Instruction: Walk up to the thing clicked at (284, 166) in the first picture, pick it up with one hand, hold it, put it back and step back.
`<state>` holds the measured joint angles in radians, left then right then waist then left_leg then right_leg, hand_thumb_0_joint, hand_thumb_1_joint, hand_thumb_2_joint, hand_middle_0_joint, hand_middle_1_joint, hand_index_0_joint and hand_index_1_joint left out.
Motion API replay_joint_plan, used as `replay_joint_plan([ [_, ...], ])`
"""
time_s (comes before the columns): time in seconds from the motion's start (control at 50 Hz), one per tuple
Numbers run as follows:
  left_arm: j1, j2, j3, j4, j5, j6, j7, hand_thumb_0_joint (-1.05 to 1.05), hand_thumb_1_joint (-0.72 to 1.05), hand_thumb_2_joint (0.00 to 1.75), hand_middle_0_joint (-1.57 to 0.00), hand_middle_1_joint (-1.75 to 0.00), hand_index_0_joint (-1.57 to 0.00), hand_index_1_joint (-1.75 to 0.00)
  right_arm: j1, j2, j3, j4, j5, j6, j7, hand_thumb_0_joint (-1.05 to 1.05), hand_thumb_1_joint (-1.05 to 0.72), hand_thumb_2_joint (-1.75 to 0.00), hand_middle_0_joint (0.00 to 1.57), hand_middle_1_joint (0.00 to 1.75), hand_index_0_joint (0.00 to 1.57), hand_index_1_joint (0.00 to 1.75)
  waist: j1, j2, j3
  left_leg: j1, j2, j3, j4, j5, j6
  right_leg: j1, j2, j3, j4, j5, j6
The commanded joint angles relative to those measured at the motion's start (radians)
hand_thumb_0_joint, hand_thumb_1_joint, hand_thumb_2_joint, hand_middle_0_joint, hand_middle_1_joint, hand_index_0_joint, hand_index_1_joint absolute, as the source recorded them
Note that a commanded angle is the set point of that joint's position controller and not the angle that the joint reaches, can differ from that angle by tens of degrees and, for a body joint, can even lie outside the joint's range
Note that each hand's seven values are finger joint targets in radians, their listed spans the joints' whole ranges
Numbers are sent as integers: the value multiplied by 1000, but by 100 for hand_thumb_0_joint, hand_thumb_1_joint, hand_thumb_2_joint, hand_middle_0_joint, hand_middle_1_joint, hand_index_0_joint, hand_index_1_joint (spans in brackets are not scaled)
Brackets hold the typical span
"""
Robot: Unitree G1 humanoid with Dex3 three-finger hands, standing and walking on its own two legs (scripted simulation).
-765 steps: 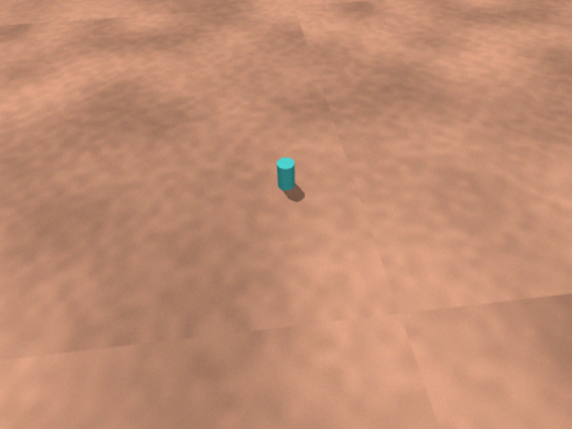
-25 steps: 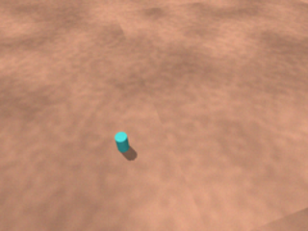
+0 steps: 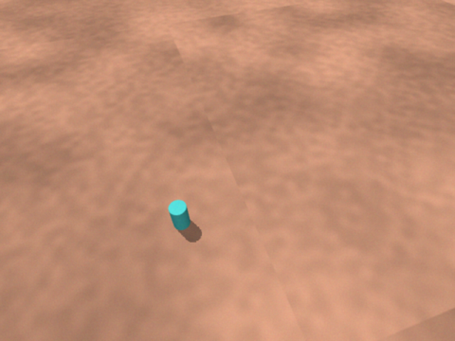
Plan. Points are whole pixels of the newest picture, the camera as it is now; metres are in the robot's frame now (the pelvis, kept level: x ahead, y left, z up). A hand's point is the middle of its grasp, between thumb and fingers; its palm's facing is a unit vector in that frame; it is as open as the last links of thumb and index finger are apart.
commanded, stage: stand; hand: left
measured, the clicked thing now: (179, 215) +0.78 +0.28 -0.71
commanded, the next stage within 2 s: walk up in 0.50 s
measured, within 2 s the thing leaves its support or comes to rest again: neither
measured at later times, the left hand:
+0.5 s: hand out of the picture +0.08 +0.24 -0.15, palm faces -0.04 -0.94 -0.35, open 7.4 cm
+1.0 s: hand out of the picture +0.14 +0.36 -0.17, palm faces -0.02 -0.94 -0.34, open 7.4 cm
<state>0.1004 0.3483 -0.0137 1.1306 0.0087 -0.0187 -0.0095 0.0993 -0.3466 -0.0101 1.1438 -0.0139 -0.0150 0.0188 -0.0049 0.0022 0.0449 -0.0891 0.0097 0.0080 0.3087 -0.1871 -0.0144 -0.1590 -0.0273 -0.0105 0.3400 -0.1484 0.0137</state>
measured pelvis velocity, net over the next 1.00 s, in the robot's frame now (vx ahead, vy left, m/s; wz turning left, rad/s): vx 0.10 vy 0.08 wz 0.02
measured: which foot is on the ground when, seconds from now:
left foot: down 0.00-0.56, up 0.58-0.82, down 0.84-1.00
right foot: down 0.00-0.84, up 0.86-1.00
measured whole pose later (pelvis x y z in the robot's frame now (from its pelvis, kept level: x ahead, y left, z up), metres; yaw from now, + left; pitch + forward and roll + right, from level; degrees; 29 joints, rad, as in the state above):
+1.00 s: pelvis +0.10 +0.08 -0.01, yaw +1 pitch -4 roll -1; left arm 0.28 0.44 0.06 1.00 0.01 -0.01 -0.04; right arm 0.32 -0.37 -0.08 0.97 -0.04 -0.05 0.05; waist -0.03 -0.06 0.06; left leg -0.22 0.01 0.07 0.54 -0.26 0.03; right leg -0.43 0.01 0.07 1.07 -0.37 -0.04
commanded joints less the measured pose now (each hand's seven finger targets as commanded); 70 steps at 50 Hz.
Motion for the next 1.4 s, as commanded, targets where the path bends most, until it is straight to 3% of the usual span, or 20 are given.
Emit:
replay_joint_plan([
  [0.0, -53, 219, 43, -58, -3, -24, 17, 0, 90, 90, -20, -30, -20, -30, -50, -213, -37, -60, 6, -17, -16, 0, -90, -90, 20, 30, 20, 30, 2, -10, -80, -13, 123, -86, -51, 110, 23, 55, -107, 101, -50, 112, -31],
  [0.46, -41, 219, 43, -49, -4, -20, 15, 0, 90, 90, -20, -30, -20, -30, -40, -217, -29, -57, 6, -15, -20, 0, -90, -90, 20, 30, 20, 30, 6, 2, -81, -3, 125, -80, -48, 118, 20, 59, -102, 101, -54, 143, -34],
  [0.48, 29, 284, 104, -89, 11, -30, -3, 0, 90, 90, -20, -30, -20, -30, 30, -280, -76, -103, -9, -21, 2, 0, -90, -90, 20, 30, 20, 30, 13, 4, -161, -16, 70, -55, 48, -324, 87, 108, -47, 76, 1, -335, -70],
  [0.5, 81, 298, 116, -75, 21, -30, -9, 0, 90, 90, -20, -30, -20, -30, 25, -282, -83, -115, -18, -17, 12, 0, -90, -90, 20, 30, 20, 30, 39, 1, -78, -162, 68, -70, 91, -503, 98, 86, -81, 150, -16, -541, -98],
  [0.54, 130, 346, 147, -81, 32, -35, -11, 0, 90, 90, -20, -30, -20, -30, -41, -233, -78, -161, -25, -5, 23, 0, -90, -90, 20, 30, 20, 30, 86, -179, 52, -450, -8, 50, 408, -392, 54, 135, -260, 402, -220, -747, -175],
  [0.56, 140, 367, 158, -105, 32, -43, -6, 0, 90, 90, -20, -30, -20, -30, -52, -228, -80, -183, -34, -5, 24, 0, -90, -90, 20, 30, 20, 30, 101, -165, 96, -528, 34, -42, 508, -320, 48, 120, -351, 494, -262, -707, -234],
  [0.62, 118, 327, 157, -139, 27, -55, -5, 0, 90, 90, -20, -30, -20, -30, -18, -239, -97, -196, -25, -24, 33, 0, -90, -90, 20, 30, 20, 30, 72, -103, 72, -535, 87, -90, 498, -254, 44, 193, -293, 368, -222, -421, -240],
  [0.78, -26, 305, 142, -249, 22, -34, -30, 0, 90, 90, -20, -30, -20, -30, 277, -237, -145, -157, -25, -26, 47, 0, -90, -90, 20, 30, 20, 30, -98, -113, 18, 52, 24, 77, 215, 8, 1, -290, -127, 58, 32, -470, -145],
  [0.8, -9, 261, 129, -261, 30, -27, -30, 0, 90, 90, -20, -30, -20, -30, 390, -263, -161, -122, -31, -29, 36, 0, -90, -90, 20, 30, 20, 30, -141, 11, -26, 220, 13, 46, 233, -51, 14, -412, -85, 35, 226, -507, -125],
  [0.82, 50, 190, 108, -265, 28, -21, -29, 0, 90, 90, -20, -30, -20, -30, 468, -330, -178, -116, -39, -33, 24, 0, -90, -90, 20, 30, 20, 30, -168, 258, -29, 253, 113, -144, 92, -360, 51, -534, 27, -17, 538, -527, -108],
  [0.84, 114, 149, 93, -268, 20, -16, -26, 0, 90, 90, -20, -30, -20, -30, 425, -383, -176, -161, -51, -43, 14, 0, -90, -90, 20, 30, 20, 30, -129, 351, 4, 132, 321, -578, -103, -718, 104, -629, 126, 79, 802, -475, -74],
  [0.88, 158, 293, 121, -241, 9, -16, -14, 0, 90, 90, -20, -30, -20, -30, 181, -440, -177, -257, -11, -53, 14, 0, -90, -90, 20, 30, 20, 30, -35, 195, 88, -121, 431, -725, -241, -834, 226, -491, 14, 180, 830, -344, -87],
  [0.96, 240, 313, 127, -176, -1, -20, -27, 0, 90, 90, -20, -30, -20, -30, 161, -313, -136, -286, -7, -76, 6, 0, -90, -90, 20, 30, 20, 30, 3, 128, 92, -112, 250, -292, -147, -384, 142, -423, -19, 142, 718, -144, -44],
  [1.08, 115, 257, 119, -264, 8, -23, -52, 0, 90, 90, -20, -30, -20, -30, 250, -313, -133, -302, -3, -86, 6, 0, -90, -90, 20, 30, 20, 30, -32, 109, 125, -55, 246, -152, -149, -167, 205, -410, -41, 74, 470, -57, -4],
  [1.18, 15, 222, 113, -323, 11, -33, -61, 0, 90, 90, -20, -30, -20, -30, 310, -313, -130, -323, -1, -76, 10, 0, -90, -90, 20, 30, 20, 30, -66, 93, 86, 20, 220, -82, -60, 38, 181, -353, -26, -12, 288, -28, -33],
  [1.28, 197, 242, 136, -285, 10, -57, -38, 0, 90, 90, -20, -30, -20, -30, 306, -268, -109, -373, 9, -59, 0, 0, -90, -90, 20, 30, 20, 30, 33, -41, -87, -18, 160, 13, 357, 423, 142, 58, 43, -65, 102, -2, -86],
  [1.3, 293, 288, 157, -270, 15, -63, -29, 0, 90, 90, -20, -30, -20, -30, 322, -227, -91, -389, 14, -63, -1, 0, -90, -90, 20, 30, 20, 30, 80, -125, -153, -168, 114, 34, 548, 298, 109, 239, -42, 57, 112, -2, -128],
  [1.32, 353, 351, 176, -284, 17, -66, -19, 0, 90, 90, -20, -30, -20, -30, 362, -177, -70, -411, 18, -67, -1, 0, -90, -90, 20, 30, 20, 30, 89, -299, -226, -372, 8, 60, 766, -130, 67, 405, -283, 415, 91, 2, -212],
  [1.34, 334, 374, 174, -292, -2, -59, -18, 0, 90, 90, -20, -30, -20, -30, 326, -253, -90, -394, 18, -56, -12, 0, -90, -90, 20, 30, 20, 30, 109, -250, -157, -494, -41, 11, 847, -372, 61, 355, -384, 620, -4, -16, -315],
  [1.38, 280, 333, 163, -318, -23, -54, -10, 0, 90, 90, -20, -30, -20, -30, 277, -289, -99, -370, 11, -59, -20, 0, -90, -90, 20, 30, 20, 30, 88, -122, -47, -502, 16, -89, 923, -353, 52, 201, -373, 507, -5, 146, -344],
])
